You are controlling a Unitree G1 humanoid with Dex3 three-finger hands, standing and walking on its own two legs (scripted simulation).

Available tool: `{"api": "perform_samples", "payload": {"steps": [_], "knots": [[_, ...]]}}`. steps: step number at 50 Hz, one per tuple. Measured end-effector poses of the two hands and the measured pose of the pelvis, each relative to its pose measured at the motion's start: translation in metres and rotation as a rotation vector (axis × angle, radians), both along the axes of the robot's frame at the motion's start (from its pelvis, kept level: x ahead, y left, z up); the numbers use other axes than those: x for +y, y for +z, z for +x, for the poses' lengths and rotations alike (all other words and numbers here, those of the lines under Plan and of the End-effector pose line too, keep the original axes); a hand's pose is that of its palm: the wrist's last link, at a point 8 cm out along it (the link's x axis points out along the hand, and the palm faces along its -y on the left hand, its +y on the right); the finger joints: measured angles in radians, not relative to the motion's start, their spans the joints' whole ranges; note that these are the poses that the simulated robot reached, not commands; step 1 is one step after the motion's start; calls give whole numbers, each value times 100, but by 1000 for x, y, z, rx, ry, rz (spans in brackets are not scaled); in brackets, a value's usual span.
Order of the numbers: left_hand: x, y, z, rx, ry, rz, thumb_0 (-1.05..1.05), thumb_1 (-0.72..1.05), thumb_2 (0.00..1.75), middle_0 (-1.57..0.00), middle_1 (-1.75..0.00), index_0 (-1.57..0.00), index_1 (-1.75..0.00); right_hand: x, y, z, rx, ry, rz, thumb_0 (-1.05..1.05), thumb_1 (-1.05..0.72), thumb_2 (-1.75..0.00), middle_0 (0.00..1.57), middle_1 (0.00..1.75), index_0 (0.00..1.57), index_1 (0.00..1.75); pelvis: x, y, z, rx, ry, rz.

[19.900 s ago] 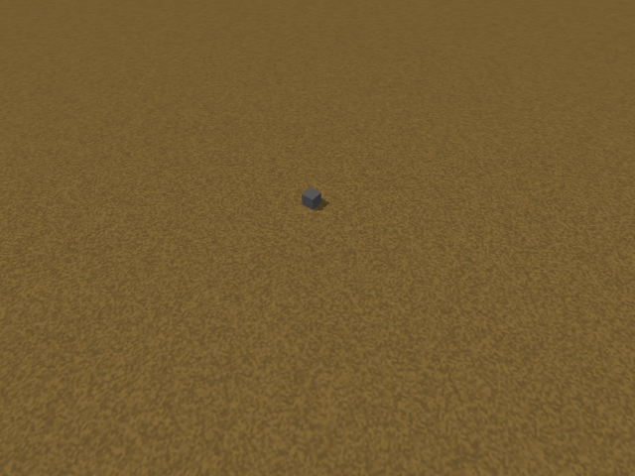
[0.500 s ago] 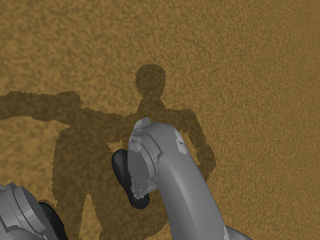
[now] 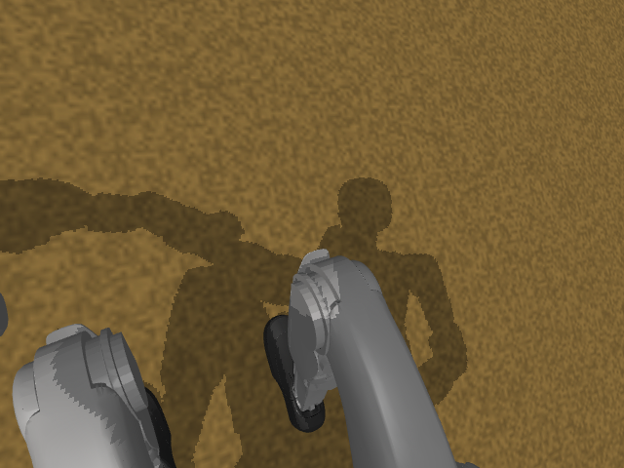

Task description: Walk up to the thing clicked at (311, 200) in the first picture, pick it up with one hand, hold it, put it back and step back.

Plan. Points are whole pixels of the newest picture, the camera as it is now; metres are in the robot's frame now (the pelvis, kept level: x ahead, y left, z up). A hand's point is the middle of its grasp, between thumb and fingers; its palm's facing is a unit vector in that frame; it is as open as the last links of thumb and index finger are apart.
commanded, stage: settle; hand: left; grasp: from above
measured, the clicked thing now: out of the picture +0.45 +0.34 -0.23
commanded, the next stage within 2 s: lift in 0.24 s
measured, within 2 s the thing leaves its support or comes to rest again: neither
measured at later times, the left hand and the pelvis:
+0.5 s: hand out of the picture +0.45 +0.32 -0.15, palm faces -0.05 -0.45 -0.89, open 9.3 cm; pelvis +0.00 -0.01 +0.01, yaw +4 degrees
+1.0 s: hand out of the picture +0.40 +0.32 -0.01, palm faces -0.08 -0.45 -0.89, open 9.3 cm; pelvis +0.01 -0.01 +0.09, yaw +8 degrees
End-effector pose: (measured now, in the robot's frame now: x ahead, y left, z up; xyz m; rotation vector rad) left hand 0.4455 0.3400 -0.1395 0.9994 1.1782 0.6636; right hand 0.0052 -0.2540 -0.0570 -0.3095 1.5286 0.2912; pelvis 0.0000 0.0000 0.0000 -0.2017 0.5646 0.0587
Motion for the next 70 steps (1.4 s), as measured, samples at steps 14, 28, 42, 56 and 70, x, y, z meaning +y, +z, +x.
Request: {"api": "perform_samples", "payload": {"steps": [14,28,42,56,70], "knots": [[-13,28,-2,8,-9,-16,-2,4,48,-76,-49,-83,-40,-8,-15,-7,-1,-56,2,0,-91,-90,19,30,20,30,-7,5,-1,26,13,50],[-10,60,1,-7,31,-21,-2,4,48,-76,-49,-83,-41,-22,-11,-6,20,-107,-34,0,-92,-90,19,30,20,30,-7,16,4,70,16,76],[-4,134,-26,-15,13,9,-2,3,48,-77,-48,-84,-40,-14,-11,45,-134,-161,-5,0,-92,-91,19,30,20,30,-8,51,6,89,35,115],[-28,229,-64,22,-61,11,-2,3,48,-77,-43,-85,-39,-20,67,102,-342,-147,-54,1,-92,-90,19,30,20,30,-16,136,8,53,46,145],[-68,356,-78,22,-48,-5,-3,1,50,-79,-44,-85,-40,-29,186,148,-480,-184,-101,1,-90,-90,20,30,20,30,-26,248,30,-62,52,175]]}}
